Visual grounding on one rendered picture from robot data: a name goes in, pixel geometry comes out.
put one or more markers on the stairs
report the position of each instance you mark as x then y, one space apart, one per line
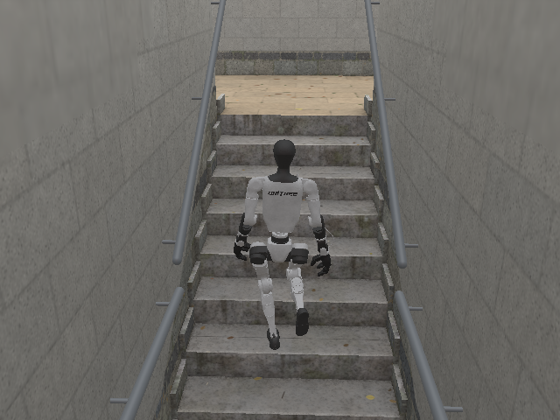
341 369

